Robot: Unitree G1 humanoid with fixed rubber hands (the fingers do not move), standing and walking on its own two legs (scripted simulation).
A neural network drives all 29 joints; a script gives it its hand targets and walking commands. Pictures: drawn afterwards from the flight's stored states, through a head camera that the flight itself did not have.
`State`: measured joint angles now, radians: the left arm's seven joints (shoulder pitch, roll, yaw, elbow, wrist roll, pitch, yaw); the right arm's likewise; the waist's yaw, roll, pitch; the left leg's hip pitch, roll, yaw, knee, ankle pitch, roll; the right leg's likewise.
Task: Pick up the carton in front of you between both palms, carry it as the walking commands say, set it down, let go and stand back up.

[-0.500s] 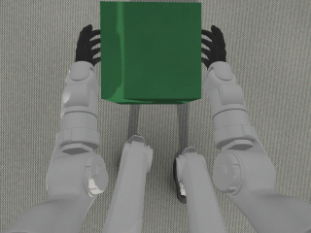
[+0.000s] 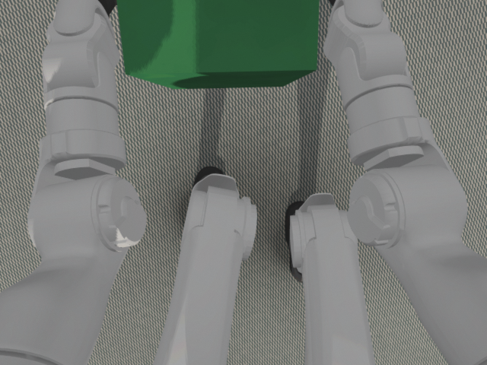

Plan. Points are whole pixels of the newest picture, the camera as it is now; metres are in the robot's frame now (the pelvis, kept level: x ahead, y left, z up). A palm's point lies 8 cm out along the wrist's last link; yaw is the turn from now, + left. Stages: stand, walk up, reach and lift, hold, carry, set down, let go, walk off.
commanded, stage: set down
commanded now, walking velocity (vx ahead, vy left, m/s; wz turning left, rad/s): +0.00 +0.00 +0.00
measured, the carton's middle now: (223, 8) +0.54 +0.15 -0.24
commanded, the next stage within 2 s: none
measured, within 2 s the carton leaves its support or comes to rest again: rests again in 0.58 s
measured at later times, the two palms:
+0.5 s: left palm (115, 14) +0.49 +0.29 -0.21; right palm (338, 6) +0.57 -0.01 -0.21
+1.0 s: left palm (119, 22) +0.49 +0.29 -0.23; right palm (340, 10) +0.57 -0.01 -0.23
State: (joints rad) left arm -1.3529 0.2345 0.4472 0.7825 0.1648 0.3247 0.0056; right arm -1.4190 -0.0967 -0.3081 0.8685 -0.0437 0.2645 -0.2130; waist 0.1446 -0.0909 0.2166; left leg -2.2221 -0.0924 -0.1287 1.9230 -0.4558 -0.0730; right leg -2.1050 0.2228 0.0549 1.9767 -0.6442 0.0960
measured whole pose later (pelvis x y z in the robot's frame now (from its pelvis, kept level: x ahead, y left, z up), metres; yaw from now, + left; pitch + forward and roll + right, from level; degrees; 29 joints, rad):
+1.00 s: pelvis -0.01 +0.00 -0.05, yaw -2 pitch +35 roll +0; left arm -1.47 0.32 0.50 0.97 0.16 0.24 -0.12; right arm -1.63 -0.23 -0.15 1.13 0.01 0.20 -0.13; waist 0.19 -0.10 0.46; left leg -2.22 0.03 -0.05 2.11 -0.51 -0.04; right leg -2.15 0.23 0.05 2.18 -0.65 0.07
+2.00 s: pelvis +0.00 +0.01 +0.02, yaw +1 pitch +41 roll -3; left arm -1.43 0.41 0.36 1.00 -0.03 0.21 -0.01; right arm -1.54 -0.28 -0.20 1.02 0.02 0.26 -0.14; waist 0.16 -0.07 0.20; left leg -2.14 -0.02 -0.05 1.86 -0.45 -0.01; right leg -2.03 0.10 0.02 1.92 -0.62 0.05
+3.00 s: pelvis +0.06 +0.03 +0.27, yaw +2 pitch +34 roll -3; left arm -0.62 0.28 0.28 0.63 0.09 0.14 -0.16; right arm -0.63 -0.07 -0.21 0.56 -0.12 0.19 -0.13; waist 0.10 -0.02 0.01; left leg -1.21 -0.03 -0.04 0.85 -0.23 0.03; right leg -1.11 0.06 0.09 0.85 -0.33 0.06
